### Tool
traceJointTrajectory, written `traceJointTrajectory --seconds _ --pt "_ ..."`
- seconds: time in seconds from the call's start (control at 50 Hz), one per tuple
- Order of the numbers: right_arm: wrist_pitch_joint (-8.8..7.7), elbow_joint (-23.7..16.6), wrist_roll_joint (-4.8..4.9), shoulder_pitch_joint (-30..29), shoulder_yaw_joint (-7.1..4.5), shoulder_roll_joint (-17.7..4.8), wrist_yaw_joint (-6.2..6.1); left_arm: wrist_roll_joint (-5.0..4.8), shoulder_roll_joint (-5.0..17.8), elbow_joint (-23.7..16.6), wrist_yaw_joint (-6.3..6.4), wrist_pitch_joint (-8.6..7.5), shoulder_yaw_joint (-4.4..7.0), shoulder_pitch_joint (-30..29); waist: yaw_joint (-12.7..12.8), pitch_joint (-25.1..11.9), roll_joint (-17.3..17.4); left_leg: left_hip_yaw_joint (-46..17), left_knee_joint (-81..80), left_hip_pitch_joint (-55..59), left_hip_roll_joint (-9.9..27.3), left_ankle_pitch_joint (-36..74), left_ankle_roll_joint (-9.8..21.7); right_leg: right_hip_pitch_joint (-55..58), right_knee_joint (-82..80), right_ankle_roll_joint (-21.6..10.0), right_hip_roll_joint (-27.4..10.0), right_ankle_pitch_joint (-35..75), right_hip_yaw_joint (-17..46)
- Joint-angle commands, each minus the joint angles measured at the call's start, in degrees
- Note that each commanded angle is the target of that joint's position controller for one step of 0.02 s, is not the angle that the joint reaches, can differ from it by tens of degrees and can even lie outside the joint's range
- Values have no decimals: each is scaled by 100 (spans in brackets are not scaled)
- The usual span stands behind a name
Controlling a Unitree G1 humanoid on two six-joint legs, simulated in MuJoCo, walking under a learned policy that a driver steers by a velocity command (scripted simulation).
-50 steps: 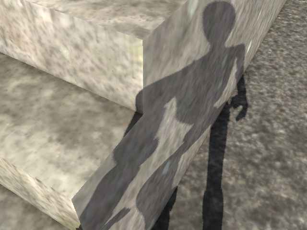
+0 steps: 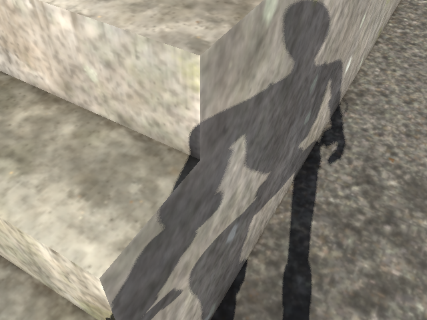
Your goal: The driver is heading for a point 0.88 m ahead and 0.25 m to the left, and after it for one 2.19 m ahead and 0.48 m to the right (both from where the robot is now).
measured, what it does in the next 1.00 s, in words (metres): stands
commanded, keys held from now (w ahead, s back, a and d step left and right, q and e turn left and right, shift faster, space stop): w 1.00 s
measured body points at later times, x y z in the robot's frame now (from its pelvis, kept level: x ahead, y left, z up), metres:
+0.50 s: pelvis +0.00 +0.00 +0.00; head +0.00 +0.01 +0.45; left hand +0.09 +0.25 -0.14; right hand +0.13 -0.26 -0.12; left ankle +0.02 +0.11 -0.75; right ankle -0.06 -0.12 -0.75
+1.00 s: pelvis +0.00 +0.00 +0.00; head +0.00 +0.01 +0.45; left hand +0.09 +0.25 -0.14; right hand +0.13 -0.26 -0.12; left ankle +0.02 +0.11 -0.75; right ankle -0.06 -0.12 -0.75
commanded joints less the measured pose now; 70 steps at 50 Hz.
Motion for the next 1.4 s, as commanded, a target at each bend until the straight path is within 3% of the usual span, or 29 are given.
traceJointTrajectory --seconds 0.02,1.4 --pt "-68 -288 5 -290 -130 -737 -17 -3 632 -318 37 -74 150 -134 -3 -154 69 -608 -128 342 634 703 2 -348 -95 184 -534 1303 354" --pt "-68 -330 11 -243 -144 -756 -8 -7 654 -319 40 -75 150 -91 10 -147 71 -691 -114 300 606 770 -17 -277 -119 203 -548 1323 314"
Velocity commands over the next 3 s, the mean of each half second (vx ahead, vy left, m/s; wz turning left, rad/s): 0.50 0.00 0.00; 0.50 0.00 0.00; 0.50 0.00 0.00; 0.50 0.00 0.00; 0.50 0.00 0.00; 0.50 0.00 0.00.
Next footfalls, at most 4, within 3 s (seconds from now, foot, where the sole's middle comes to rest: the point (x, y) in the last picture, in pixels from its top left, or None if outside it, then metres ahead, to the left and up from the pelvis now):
none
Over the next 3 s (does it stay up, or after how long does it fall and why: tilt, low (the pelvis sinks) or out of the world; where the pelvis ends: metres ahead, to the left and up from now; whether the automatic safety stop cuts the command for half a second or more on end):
stays up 0.00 0.00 0.00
